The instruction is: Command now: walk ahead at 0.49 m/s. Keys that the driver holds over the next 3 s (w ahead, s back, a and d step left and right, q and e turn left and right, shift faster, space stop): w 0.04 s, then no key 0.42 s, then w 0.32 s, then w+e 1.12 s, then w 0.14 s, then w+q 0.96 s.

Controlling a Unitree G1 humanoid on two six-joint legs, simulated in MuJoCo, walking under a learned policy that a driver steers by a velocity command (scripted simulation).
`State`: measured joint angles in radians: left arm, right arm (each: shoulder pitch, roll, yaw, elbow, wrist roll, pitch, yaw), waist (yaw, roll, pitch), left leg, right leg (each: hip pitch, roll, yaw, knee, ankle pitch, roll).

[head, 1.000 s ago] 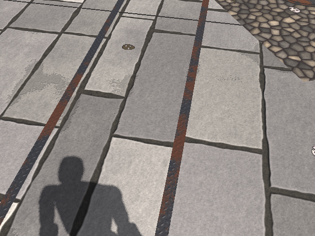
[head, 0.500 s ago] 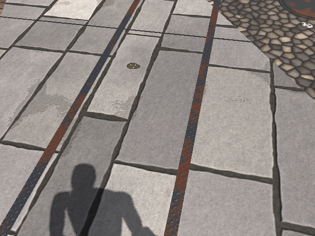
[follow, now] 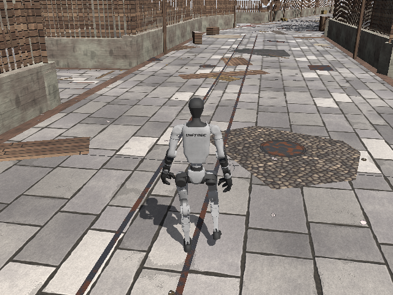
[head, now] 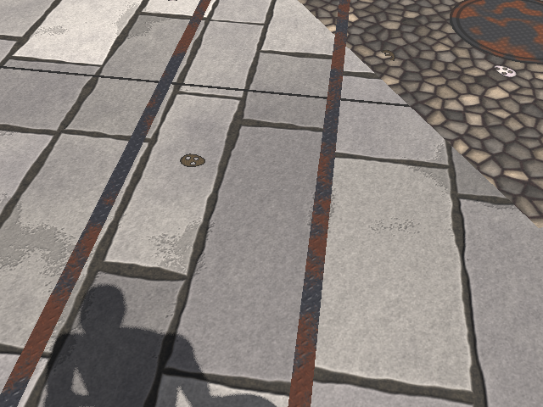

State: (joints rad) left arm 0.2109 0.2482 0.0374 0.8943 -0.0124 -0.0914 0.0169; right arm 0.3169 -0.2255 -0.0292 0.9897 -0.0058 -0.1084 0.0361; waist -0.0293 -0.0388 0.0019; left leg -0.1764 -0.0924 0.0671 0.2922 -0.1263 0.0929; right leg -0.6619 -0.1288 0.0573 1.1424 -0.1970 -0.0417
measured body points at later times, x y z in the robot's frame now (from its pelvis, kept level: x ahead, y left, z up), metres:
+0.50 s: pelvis +0.19 -0.06 -0.01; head +0.21 -0.08 +0.44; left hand +0.29 +0.18 -0.14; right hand +0.25 -0.32 -0.16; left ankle +0.19 +0.09 -0.71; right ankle +0.28 -0.15 -0.74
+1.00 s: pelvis +0.32 -0.07 +0.00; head +0.34 -0.05 +0.45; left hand +0.51 +0.16 -0.12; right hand +0.23 -0.31 -0.13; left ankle +0.20 +0.06 -0.74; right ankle +0.46 -0.23 -0.70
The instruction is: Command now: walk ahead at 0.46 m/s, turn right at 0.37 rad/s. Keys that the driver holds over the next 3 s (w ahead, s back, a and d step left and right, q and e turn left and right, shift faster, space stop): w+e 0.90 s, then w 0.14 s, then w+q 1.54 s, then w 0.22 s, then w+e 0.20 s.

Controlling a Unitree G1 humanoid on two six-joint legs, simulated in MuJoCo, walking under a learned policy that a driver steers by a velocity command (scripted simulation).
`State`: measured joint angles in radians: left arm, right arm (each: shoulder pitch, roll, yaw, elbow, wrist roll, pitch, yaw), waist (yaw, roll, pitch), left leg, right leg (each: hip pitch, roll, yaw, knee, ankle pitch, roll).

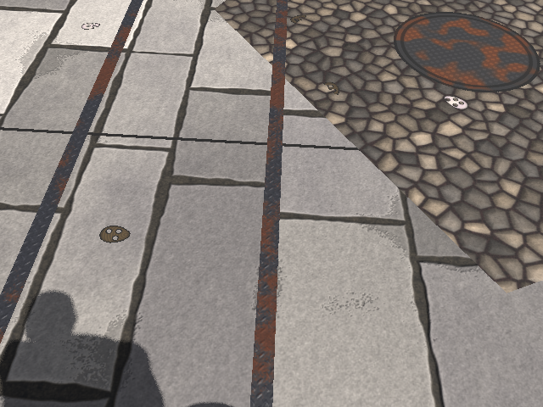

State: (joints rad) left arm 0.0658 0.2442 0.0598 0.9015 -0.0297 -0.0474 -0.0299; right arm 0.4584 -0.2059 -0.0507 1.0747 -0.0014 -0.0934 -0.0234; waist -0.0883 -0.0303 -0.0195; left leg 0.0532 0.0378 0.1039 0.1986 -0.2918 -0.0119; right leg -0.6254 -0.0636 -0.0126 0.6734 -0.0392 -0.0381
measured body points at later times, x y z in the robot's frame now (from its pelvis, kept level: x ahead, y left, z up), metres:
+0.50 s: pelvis +0.26 -0.08 +0.00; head +0.29 -0.10 +0.45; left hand +0.36 +0.18 -0.12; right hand +0.42 -0.38 -0.09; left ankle +0.51 +0.03 -0.69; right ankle +0.18 -0.14 -0.74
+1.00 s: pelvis +0.52 -0.14 +0.00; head +0.54 -0.16 +0.45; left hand +0.82 -0.03 -0.09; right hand +0.39 -0.39 -0.13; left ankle +0.52 -0.01 -0.74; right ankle +0.57 -0.37 -0.68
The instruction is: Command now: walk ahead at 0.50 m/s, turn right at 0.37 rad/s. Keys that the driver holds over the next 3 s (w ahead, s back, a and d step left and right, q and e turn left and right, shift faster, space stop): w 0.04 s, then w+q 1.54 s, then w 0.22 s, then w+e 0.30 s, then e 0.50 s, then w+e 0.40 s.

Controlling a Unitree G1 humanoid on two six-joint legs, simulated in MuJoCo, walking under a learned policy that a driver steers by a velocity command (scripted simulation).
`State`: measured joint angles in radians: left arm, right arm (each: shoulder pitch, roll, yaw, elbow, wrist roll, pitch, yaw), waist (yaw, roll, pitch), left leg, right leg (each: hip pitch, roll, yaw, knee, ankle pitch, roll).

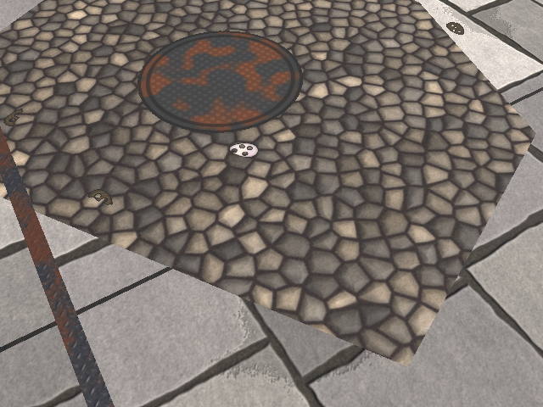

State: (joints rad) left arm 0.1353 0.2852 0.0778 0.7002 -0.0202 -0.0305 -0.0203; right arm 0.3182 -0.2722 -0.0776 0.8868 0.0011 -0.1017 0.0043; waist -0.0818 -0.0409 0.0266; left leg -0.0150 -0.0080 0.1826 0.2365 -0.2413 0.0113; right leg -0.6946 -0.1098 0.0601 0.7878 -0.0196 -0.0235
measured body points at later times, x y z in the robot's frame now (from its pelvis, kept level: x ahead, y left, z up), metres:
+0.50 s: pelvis +0.27 -0.05 +0.00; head +0.29 -0.05 +0.45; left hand +0.27 +0.23 -0.12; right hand +0.45 -0.30 -0.12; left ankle +0.41 +0.13 -0.68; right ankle +0.21 -0.15 -0.74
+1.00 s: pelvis +0.54 +0.06 +0.00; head +0.56 +0.09 +0.45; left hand +0.62 +0.38 -0.09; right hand +0.72 -0.17 -0.10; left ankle +0.49 +0.11 -0.74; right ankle +0.77 -0.06 -0.68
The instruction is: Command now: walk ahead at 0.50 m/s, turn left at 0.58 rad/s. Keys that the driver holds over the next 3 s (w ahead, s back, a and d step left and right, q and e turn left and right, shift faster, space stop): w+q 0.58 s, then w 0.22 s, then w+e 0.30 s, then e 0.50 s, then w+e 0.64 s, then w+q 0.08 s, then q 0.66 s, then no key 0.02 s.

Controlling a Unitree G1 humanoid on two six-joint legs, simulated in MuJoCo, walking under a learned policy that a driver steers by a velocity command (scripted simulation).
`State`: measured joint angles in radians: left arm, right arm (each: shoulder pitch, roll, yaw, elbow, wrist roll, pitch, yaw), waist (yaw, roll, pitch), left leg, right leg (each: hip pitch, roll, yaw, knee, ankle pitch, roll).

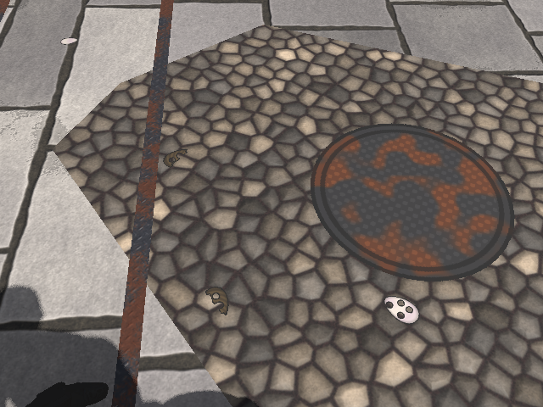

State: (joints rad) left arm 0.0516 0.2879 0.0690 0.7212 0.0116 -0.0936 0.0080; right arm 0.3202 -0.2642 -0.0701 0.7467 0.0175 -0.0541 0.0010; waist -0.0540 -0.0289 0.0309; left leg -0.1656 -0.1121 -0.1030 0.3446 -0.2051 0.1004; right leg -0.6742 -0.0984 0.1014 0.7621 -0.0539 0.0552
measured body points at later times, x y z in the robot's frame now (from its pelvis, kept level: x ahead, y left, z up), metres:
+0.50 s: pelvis +0.27 -0.04 +0.00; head +0.30 -0.03 +0.45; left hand +0.23 +0.25 -0.12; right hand +0.53 -0.23 -0.09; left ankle +0.35 +0.16 -0.67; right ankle +0.26 -0.15 -0.75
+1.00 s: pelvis +0.52 +0.12 +0.00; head +0.53 +0.14 +0.45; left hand +0.53 +0.43 -0.11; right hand +0.70 -0.09 -0.11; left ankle +0.45 +0.18 -0.75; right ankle +0.71 +0.01 -0.67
